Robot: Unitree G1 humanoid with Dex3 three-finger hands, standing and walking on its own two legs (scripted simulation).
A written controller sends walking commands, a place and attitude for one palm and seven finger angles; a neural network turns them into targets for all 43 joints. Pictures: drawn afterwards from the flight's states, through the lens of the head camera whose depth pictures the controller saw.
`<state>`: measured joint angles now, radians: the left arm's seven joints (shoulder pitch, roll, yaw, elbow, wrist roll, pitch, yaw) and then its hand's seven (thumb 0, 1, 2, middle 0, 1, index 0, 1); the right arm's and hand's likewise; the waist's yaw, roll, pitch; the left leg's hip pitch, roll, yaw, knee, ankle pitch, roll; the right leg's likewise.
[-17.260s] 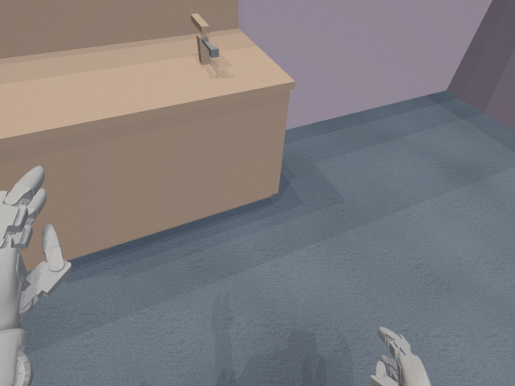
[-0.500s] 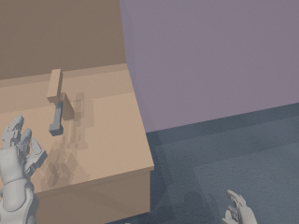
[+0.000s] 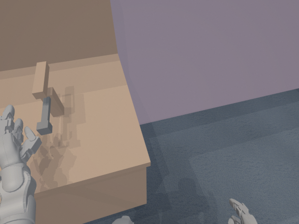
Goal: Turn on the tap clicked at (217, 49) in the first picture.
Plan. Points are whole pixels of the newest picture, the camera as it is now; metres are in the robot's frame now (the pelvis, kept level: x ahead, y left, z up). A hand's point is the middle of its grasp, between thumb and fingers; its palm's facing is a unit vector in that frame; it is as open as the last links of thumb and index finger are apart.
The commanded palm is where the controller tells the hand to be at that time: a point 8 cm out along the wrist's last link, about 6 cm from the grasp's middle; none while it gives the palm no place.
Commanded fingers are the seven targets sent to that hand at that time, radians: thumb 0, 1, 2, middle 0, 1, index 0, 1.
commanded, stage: reach beside the lever's end, fingers flat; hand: left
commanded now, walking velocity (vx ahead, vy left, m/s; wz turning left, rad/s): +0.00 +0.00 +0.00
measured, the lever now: (44, 127) +0.34 +0.31 +0.06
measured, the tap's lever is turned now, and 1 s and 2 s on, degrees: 0 0 18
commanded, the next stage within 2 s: push the lever round in 0.64 s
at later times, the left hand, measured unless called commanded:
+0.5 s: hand (38, 136) +0.32 +0.32 +0.05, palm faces +0.53 -0.84 -0.12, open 7.8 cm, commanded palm +0.27 +0.36 +0.05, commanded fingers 0.00 0.90 0.90 -0.15 -0.15 -0.15 -0.15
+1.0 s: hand (40, 138) +0.32 +0.31 +0.05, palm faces +0.53 -0.84 -0.11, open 7.8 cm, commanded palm +0.27 +0.35 +0.05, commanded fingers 0.00 0.90 0.90 -0.15 -0.15 -0.15 -0.15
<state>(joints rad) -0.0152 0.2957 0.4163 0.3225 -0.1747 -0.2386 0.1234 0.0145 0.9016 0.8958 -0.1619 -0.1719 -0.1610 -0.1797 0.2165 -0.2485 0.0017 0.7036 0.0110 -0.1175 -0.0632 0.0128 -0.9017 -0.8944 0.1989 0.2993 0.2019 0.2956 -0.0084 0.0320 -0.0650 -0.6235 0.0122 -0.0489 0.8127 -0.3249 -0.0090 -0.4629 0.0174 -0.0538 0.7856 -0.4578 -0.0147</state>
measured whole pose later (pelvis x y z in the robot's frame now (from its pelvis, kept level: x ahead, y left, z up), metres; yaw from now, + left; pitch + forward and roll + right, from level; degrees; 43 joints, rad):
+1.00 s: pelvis +0.00 +0.01 -0.01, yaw -1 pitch +11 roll -3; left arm -0.08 0.31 0.45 0.42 -0.17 -0.30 0.11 0.01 0.90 0.90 -0.15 -0.15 -0.15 -0.15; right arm 0.22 -0.25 0.00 0.68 0.01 -0.06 -0.05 0.01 -0.90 -0.89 0.20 0.30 0.20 0.30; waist -0.02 0.03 -0.09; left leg -0.73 0.02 -0.05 0.90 -0.36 0.00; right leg -0.56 0.03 -0.05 0.86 -0.48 -0.01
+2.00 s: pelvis +0.00 +0.00 -0.01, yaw +0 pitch +10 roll -2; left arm -0.11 0.17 0.29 0.37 -0.07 -0.27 0.41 0.03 0.96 0.91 -0.15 -0.15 -0.15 -0.15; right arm 0.21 -0.23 0.00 0.68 -0.01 -0.02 -0.02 0.01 -0.90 -0.89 0.20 0.30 0.20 0.30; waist -0.02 0.04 -0.11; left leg -0.72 0.02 -0.06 0.91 -0.36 -0.01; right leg -0.55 0.03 -0.06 0.88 -0.50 -0.02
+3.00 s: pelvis -0.01 +0.00 -0.02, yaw +1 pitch +10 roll -2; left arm -0.34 0.02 0.22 0.54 0.07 -0.20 0.80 0.01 0.96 0.92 -0.15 -0.15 -0.15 -0.15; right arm 0.18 -0.20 -0.02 0.73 -0.06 0.06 0.02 0.01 -0.90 -0.89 0.20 0.30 0.20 0.30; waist -0.03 0.04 -0.13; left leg -0.74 0.01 -0.08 0.92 -0.36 -0.02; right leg -0.56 0.03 -0.08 0.89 -0.50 -0.02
